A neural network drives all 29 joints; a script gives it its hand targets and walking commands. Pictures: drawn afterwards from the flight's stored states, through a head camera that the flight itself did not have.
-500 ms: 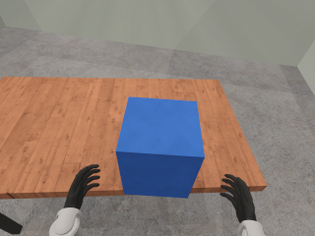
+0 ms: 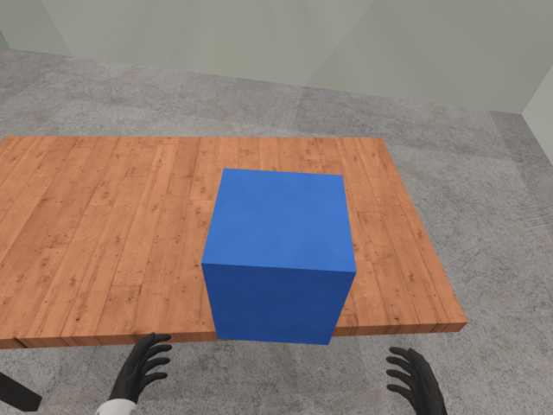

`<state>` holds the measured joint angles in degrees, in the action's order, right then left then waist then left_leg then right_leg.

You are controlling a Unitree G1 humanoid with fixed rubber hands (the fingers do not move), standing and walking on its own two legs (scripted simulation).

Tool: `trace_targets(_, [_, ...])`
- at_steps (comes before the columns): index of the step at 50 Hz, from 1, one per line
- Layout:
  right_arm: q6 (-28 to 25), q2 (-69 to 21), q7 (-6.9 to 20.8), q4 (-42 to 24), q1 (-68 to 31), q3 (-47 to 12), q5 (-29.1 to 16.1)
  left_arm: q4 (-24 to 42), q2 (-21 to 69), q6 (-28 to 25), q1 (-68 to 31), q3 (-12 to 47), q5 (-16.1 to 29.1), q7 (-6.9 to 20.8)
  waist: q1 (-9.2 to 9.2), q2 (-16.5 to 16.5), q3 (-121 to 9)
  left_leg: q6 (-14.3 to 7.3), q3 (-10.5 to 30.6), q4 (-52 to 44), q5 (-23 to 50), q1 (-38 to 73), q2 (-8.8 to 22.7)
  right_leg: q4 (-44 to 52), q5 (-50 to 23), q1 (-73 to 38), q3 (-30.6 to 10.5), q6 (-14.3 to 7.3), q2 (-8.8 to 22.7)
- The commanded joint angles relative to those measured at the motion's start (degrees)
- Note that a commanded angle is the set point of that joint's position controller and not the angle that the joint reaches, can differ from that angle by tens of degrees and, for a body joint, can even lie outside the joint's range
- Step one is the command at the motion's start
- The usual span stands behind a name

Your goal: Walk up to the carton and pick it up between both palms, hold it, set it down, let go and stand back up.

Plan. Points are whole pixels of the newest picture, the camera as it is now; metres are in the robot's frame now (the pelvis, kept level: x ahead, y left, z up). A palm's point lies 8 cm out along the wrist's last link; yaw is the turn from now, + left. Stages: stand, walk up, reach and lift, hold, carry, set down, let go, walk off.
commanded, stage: set down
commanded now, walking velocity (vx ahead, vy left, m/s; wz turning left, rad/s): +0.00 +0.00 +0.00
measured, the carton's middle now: (277, 259) +0.38 +0.03 -0.03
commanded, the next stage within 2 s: let go in 0.86 s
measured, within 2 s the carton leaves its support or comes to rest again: neither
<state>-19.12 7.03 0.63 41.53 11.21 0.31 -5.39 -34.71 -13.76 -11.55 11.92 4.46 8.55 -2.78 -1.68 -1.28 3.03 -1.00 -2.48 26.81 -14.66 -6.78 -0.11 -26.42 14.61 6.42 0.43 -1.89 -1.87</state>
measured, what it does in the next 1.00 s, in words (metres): stands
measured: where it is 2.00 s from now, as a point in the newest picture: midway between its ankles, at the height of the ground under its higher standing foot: outside the picture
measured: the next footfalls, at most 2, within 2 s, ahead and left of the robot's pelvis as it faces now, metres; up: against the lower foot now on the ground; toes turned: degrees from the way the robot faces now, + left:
none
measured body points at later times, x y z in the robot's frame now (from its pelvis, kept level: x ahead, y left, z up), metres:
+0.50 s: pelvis +0.01 +0.00 +0.00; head +0.01 +0.01 +0.45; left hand +0.17 +0.23 -0.09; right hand +0.17 -0.22 -0.09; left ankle +0.01 +0.10 -0.74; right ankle +0.00 -0.10 -0.74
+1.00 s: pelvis +0.02 +0.00 +0.00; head +0.02 +0.01 +0.45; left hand +0.19 +0.22 -0.09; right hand +0.17 -0.23 -0.09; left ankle +0.01 +0.10 -0.74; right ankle +0.00 -0.10 -0.74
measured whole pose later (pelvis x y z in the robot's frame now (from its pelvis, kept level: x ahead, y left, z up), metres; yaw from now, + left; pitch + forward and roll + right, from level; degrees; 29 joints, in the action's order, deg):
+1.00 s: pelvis +0.02 +0.00 +0.00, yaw -1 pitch -4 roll +0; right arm -13.0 9.9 1.9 44.8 10.4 2.2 0.6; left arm -29.7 -11.7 7.1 11.2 0.1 0.6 -0.9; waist -0.6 -0.8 3.8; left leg -0.4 -3.0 24.3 -14.8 -5.8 0.9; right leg -22.3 13.6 4.9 0.5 -2.2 -2.7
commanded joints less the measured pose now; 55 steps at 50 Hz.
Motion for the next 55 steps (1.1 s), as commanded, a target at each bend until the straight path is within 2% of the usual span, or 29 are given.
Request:
trace_targets(1, [-1.66, 6.63, 0.08, -7.76, -7.76, 2.48, 1.04, 9.36, -6.89, -0.48, -8.29, -2.84, -1.11, -0.52, 0.52, 2.83, -4.37, 2.44, 0.35, -5.53, 6.91, -1.58, 0.86, 6.13, -4.20, 1.16, -2.81, -1.51, 2.17])
trace_targets(8, [0.25, 7.25, 0.16, -4.83, -7.18, 2.53, 2.72, 8.41, -6.44, 4.49, -7.17, -4.18, -3.70, -0.14, 0.44, 2.31, -3.43, 2.23, -0.35, -5.81, 8.41, 0.19, 0.87, 6.85, -6.09, 1.56, -2.25, -1.08, 2.21])
trace_targets(20, [3.14, 8.17, 0.29, -5.13, -5.35, 3.27, 5.25, 11.04, -6.09, 12.07, -5.30, -6.22, -7.22, 1.03, 0.63, 2.75, -3.37, 2.46, -1.37, -6.10, 12.85, 4.08, 0.92, 8.34, -10.15, 2.33, -0.59, -0.17, 1.67])
trace_targets(26, [4.26, 8.31, 0.51, -5.64, -4.79, 3.27, 5.99, 11.61, -6.18, 14.41, -4.84, -6.54, -7.58, 1.39, 0.68, 1.92, -4.03, 2.35, -1.63, -5.66, 15.13, 5.23, 0.85, 8.53, -13.58, 2.69, -0.28, 0.47, 1.52])
trace_targets(40, [3.55, 9.65, 0.85, -4.06, -4.08, 3.87, 6.05, 13.01, -5.68, 16.17, -4.70, -7.06, -8.09, 1.45, 1.09, 1.98, -7.58, 3.13, -1.26, -3.73, 20.62, 7.63, 0.61, 7.62, -21.10, 2.11, 0.66, 1.21, 0.95])
trace_targets(55, [4.65, 9.76, 1.17, -4.26, -4.62, 3.99, 5.91, 13.27, -5.14, 17.05, -5.47, -6.55, -7.95, 1.39, 0.92, 1.88, -5.96, 2.95, -1.66, -4.49, 17.91, 6.85, 0.57, 7.87, -18.43, 2.13, 0.25, 1.09, 1.28])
